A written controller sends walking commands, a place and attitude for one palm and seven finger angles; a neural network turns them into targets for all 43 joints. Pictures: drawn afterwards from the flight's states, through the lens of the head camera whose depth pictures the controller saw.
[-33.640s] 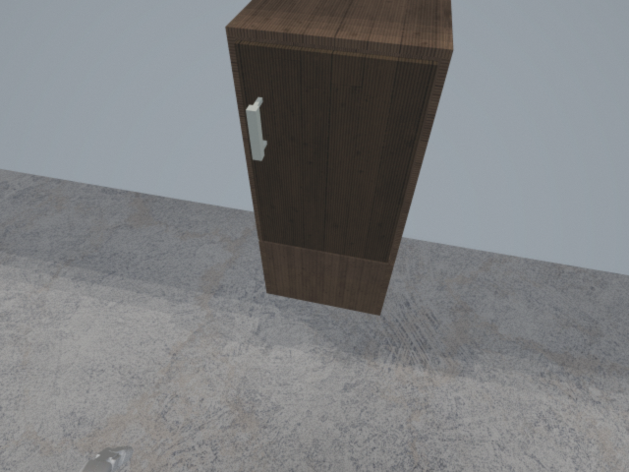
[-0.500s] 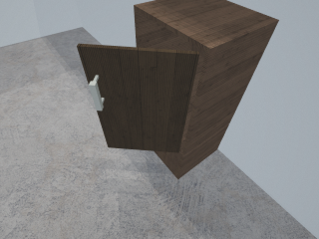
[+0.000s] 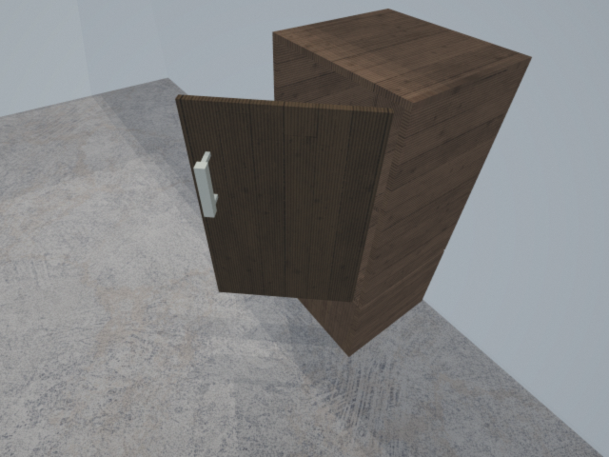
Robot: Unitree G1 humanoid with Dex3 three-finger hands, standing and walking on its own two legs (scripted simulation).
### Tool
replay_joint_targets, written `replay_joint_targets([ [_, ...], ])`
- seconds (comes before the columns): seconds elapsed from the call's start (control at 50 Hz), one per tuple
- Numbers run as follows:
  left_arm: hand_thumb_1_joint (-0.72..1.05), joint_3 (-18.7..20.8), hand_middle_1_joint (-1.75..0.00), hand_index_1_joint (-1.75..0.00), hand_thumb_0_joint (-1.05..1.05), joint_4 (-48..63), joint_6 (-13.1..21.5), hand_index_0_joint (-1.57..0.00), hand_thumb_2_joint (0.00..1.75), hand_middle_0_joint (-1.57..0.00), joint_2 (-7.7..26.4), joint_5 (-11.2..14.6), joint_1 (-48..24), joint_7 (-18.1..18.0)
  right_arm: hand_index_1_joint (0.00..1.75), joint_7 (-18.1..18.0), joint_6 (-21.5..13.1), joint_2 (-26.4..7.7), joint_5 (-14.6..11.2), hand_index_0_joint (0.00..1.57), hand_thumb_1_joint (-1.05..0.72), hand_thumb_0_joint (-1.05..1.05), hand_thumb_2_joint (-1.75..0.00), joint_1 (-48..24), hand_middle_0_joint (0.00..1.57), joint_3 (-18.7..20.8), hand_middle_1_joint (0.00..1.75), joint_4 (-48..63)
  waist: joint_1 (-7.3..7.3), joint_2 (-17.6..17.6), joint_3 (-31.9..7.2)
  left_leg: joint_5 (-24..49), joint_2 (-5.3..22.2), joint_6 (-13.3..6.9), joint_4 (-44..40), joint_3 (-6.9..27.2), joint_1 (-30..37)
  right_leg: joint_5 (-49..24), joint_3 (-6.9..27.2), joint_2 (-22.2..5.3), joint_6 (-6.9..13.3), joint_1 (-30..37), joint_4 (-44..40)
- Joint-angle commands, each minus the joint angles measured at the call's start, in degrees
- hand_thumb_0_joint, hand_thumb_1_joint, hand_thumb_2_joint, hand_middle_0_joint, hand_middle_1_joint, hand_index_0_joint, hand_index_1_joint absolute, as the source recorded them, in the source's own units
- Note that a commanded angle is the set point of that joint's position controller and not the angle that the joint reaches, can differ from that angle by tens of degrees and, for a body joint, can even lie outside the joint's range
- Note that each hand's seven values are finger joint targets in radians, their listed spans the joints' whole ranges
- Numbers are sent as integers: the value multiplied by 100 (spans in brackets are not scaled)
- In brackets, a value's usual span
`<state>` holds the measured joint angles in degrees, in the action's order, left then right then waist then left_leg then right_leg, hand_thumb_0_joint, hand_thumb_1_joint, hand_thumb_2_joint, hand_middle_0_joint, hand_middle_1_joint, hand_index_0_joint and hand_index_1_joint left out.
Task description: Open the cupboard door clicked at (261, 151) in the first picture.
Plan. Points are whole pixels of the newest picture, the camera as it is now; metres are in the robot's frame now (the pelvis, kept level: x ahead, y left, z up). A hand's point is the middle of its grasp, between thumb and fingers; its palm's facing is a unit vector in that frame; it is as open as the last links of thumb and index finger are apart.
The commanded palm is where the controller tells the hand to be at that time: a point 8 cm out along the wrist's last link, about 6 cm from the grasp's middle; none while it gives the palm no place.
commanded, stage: look again from close up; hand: left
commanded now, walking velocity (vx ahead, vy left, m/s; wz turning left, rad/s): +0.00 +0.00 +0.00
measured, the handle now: (208, 184) +0.62 +0.23 +0.00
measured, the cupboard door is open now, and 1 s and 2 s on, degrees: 49 49 49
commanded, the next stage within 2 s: shuffle to correct the standing spot in 0.10 s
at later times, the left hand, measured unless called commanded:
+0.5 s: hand out of the picture -0.10 +0.19 -0.17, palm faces +0.09 -0.98 -0.17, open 7.4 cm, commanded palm none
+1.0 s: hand out of the picture +0.10 +0.24 -0.15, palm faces -0.05 -0.98 -0.17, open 7.3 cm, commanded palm none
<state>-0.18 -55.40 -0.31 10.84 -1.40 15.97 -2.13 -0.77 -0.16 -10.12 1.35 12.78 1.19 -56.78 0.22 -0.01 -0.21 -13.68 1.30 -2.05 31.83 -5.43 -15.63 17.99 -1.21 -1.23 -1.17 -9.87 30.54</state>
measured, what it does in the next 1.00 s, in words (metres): lifts its right foot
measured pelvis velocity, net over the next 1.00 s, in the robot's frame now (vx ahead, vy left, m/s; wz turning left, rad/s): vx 0.02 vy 0.07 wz -0.05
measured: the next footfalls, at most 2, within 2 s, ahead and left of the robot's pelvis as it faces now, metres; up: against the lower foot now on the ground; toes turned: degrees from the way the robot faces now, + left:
right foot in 1.32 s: +0.20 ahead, -0.11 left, +0.00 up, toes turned -9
left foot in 1.72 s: +0.07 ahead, +0.14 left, +0.00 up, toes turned +2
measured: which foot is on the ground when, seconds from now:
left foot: down 0.00-1.00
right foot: down 0.00-0.60, up 0.62-1.00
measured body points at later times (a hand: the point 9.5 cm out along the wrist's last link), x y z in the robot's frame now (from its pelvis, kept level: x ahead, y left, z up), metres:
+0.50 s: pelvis -0.03 +0.03 +0.01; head -0.03 +0.03 +0.45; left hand -0.10 +0.24 -0.15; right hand -0.04 -0.21 -0.15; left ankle +0.03 +0.10 -0.72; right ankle -0.02 -0.13 -0.73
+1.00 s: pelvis +0.02 +0.07 +0.02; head +0.02 +0.08 +0.47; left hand +0.10 +0.29 -0.14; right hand -0.07 -0.12 -0.14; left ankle +0.02 +0.11 -0.73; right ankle +0.07 -0.09 -0.68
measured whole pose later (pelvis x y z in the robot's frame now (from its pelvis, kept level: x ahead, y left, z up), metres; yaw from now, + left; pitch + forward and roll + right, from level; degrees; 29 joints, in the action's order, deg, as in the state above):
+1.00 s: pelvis +0.02 +0.07 +0.02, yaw -3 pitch +0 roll +0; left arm 3.7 -58.1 -1.1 9.1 -1.9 12.4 0.3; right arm -1.8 -3.6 -4.4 1.6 25.4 1.3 -64.6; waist 3.4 0.5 -0.2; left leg -8.2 -4.4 -7.2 13.8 -9.3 -6.2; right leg 11.5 -1.6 -5.9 -0.7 -28.2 47.5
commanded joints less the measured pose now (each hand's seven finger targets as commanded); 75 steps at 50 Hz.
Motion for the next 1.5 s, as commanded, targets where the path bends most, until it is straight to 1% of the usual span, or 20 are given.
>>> replay_joint_targets([
  [0.0,90,128,-30,-30,0,226,52,-20,90,-20,595,4,372,-40,30,-17,-40,-713,-14,20,-90,0,-90,235,20,131,30,237,14,-116,486,-327,499,-22,-1046,798,-23,-315,393,-299,247,-585,-718],
  [0.18,90,112,-30,-30,0,16,63,-20,90,-20,429,-17,684,-24,30,7,-35,-723,-40,20,-90,0,-90,313,20,163,30,111,-10,-188,357,-1082,599,-42,-1578,1016,-111,-233,260,-279,163,-449,-768],
  [0.3,90,189,-30,-30,0,-266,6,-20,90,-20,332,-92,1212,35,30,36,121,-822,0,20,-90,0,-90,401,20,217,30,-11,-133,-288,644,-2693,549,-104,-1776,1062,-641,1346,98,-131,208,-494,-719],
  [0.4,90,316,-30,-30,0,-416,21,-20,90,-20,376,-31,1392,73,30,22,144,-523,-8,20,-90,0,-90,599,20,205,30,-86,-78,334,773,-1947,45,5,-715,532,-498,1913,834,-541,546,-862,-1256],
  [0.46,90,472,-30,-30,0,-362,44,-20,90,-20,632,7,1103,22,30,20,166,-284,10,20,-90,0,-90,882,20,242,30,-130,108,1373,504,-921,-251,127,1348,-2,-258,2662,1859,-1420,962,-1238,-2220],
  [0.5,90,500,-30,-30,0,-183,90,-20,90,-20,627,7,557,-16,30,45,82,-200,-7,20,-90,0,-90,1106,20,235,30,-179,323,1227,496,-921,40,32,1081,293,55,2068,1620,-1453,943,-1443,-1992],
  [0.54,90,422,-30,-30,0,-134,48,-20,90,-20,422,-34,471,35,30,48,-53,-180,-51,20,-90,0,-90,1595,20,182,30,-321,413,218,647,-1266,2,-2,-623,390,755,1808,764,-702,650,-1810,-635],
  [0.58,90,339,-30,-30,0,19,44,-20,90,-20,-58,-23,486,102,30,-89,-146,-853,20,20,-90,0,-90,2140,20,323,30,-431,467,-1889,1065,-3225,1691,-517,-2627,2956,884,1261,-349,178,253,-3026,2060],
  [0.6,90,353,-30,-30,0,70,68,-20,90,-20,-7,-44,304,121,30,-112,-137,-872,8,20,-90,0,-90,1885,20,309,30,-380,371,-1339,1293,-3159,1892,-768,-2845,3141,358,852,150,-185,322,-2993,2727],
  [0.64,90,369,-30,-30,0,-194,64,-20,90,-20,34,-64,614,165,30,-81,-205,-572,-13,20,-90,0,-90,1212,20,205,30,-219,4,-413,1033,-2830,1707,-771,-2854,2727,-434,208,219,-436,341,-2402,3277],
  [0.7,90,351,-30,-30,0,-333,59,-20,90,-20,-154,-42,786,192,30,-102,-330,-438,-38,20,-90,0,-90,1166,20,166,30,-277,-93,36,787,-1615,1373,-620,-2796,1868,-105,-513,163,-528,167,-2356,3149],
  [0.86,90,386,-30,-30,0,16,40,-20,90,-20,-66,-32,-141,228,30,-178,-382,-227,-16,20,-90,0,-90,1839,20,167,30,-657,228,-179,572,-654,1412,-700,-2711,1605,1325,-633,55,-544,74,-2914,1975],
  [1.14,90,327,-30,-30,0,321,90,-20,90,-20,-138,-14,-1213,264,30,-167,-346,-193,67,20,-90,0,-90,2151,20,152,30,-934,434,-455,699,829,1438,-886,-2247,1266,1518,-351,-263,-447,143,-2464,991],
  [1.24,90,284,-30,-30,0,119,187,-20,90,-20,-229,10,-611,155,30,-188,-272,-168,35,20,-90,0,-90,1953,20,96,30,-941,118,-382,258,2808,994,-498,-986,563,1204,-988,-572,-107,196,-668,-488],
  [1.26,90,296,-30,-30,0,-95,238,-20,90,-20,-91,18,17,100,30,-174,-289,-138,-21,20,-90,0,-90,1865,20,82,30,-918,-162,-213,-146,2791,777,-253,-492,380,822,-1995,-374,-228,208,386,-764],
  [1.28,90,355,-30,-30,0,-255,294,-20,90,-20,221,28,507,9,30,-160,-290,-9,-83,20,-90,0,-90,1850,20,68,30,-840,-279,278,-525,1634,514,40,10,237,-152,-3803,465,-1011,434,1618,-472],
  [1.3,90,389,-30,-30,0,-307,298,-20,90,-20,529,68,616,-34,30,-158,-199,109,-122,20,-90,0,-90,1987,20,76,30,-785,-145,695,-834,-1092,63,335,509,7,-519,-5679,1234,-2041,935,2016,-433],
  [1.34,90,435,-30,-30,0,-157,230,-20,90,-20,701,39,381,-93,30,-221,-9,88,-98,20,-90,0,-90,1742,20,182,30,-608,-68,294,-222,-2219,-26,373,1750,272,-669,-7058,1061,-2413,1422,1066,-523],
  [1.36,90,480,-30,-30,0,-195,251,-20,90,-20,639,29,276,-120,30,-228,81,101,-106,20,-90,0,-90,1613,20,188,30,-621,-84,837,-286,-2204,115,422,2280,368,-650,-6912,1211,-2383,1533,792,-598],
  [1.48,90,586,-30,-30,0,148,113,-20,90,-20,661,-10,-279,-217,30,-41,438,-94,-13,20,-90,0,-90,898,20,361,30,-181,-15,630,-267,-1156,64,579,3394,649,-940,-4681,561,-1998,1304,-197,-979],
])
